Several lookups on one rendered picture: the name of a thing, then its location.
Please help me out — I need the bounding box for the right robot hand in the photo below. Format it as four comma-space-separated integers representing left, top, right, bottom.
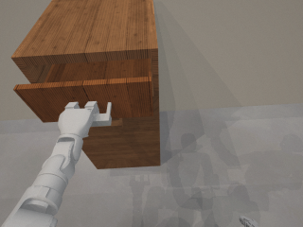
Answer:
239, 216, 259, 227

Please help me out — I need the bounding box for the left robot upper arm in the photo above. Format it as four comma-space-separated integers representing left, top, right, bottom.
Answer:
7, 208, 58, 227

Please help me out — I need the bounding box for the cabinet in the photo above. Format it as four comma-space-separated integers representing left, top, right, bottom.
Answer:
11, 0, 161, 169

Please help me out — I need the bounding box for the left robot hand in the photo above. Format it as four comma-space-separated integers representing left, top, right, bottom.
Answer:
58, 101, 99, 139

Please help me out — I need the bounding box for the left robot forearm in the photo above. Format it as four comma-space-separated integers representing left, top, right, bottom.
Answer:
1, 133, 83, 227

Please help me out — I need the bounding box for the drawer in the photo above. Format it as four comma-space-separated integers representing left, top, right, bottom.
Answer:
13, 58, 153, 123

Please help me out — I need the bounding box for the handle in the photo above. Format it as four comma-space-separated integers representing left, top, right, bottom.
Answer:
89, 120, 123, 131
91, 102, 112, 127

